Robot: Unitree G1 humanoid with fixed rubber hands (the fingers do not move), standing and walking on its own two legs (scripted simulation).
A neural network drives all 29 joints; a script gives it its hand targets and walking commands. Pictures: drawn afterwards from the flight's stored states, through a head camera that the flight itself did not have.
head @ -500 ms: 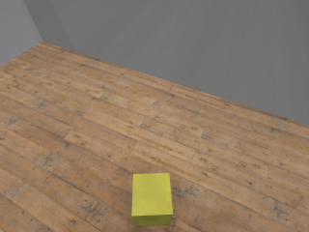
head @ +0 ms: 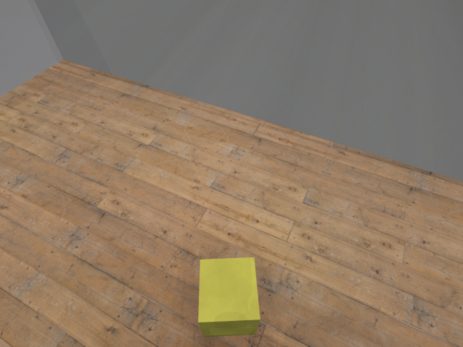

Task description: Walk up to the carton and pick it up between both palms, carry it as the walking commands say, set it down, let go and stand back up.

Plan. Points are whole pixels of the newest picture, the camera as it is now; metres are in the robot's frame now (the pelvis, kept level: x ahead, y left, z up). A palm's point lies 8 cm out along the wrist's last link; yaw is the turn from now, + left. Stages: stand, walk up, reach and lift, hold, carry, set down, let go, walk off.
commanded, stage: reach and lift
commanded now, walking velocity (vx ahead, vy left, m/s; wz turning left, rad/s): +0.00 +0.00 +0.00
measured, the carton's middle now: (228, 298) +0.38 +0.03 -0.65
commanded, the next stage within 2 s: none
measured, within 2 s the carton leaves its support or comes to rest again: neither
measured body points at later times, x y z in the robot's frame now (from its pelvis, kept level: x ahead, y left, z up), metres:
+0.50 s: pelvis -0.02 -0.01 -0.05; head +0.12 +0.00 +0.38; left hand +0.16 +0.22 -0.19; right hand +0.16 -0.20 -0.19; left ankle -0.04 +0.10 -0.74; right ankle +0.03 -0.13 -0.74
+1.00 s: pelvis -0.11 -0.03 -0.10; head +0.09 -0.03 +0.30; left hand +0.28 +0.21 -0.20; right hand +0.28 -0.20 -0.21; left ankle -0.04 +0.10 -0.74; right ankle +0.03 -0.14 -0.74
